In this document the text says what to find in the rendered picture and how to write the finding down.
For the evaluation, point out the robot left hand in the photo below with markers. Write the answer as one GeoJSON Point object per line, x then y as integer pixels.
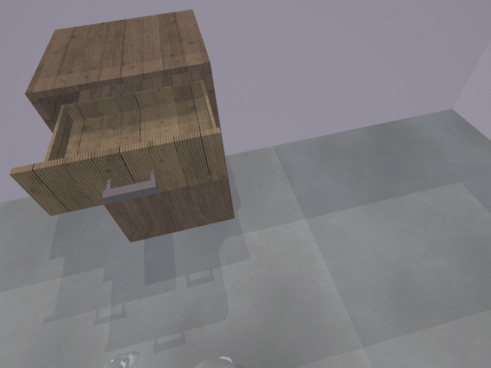
{"type": "Point", "coordinates": [124, 360]}

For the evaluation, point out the drawer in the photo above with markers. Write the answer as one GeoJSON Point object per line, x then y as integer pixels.
{"type": "Point", "coordinates": [169, 129]}

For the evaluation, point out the cabinet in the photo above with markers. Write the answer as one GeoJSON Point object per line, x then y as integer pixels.
{"type": "Point", "coordinates": [120, 57]}

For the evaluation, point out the handle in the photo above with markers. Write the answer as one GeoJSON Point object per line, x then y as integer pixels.
{"type": "Point", "coordinates": [112, 195]}

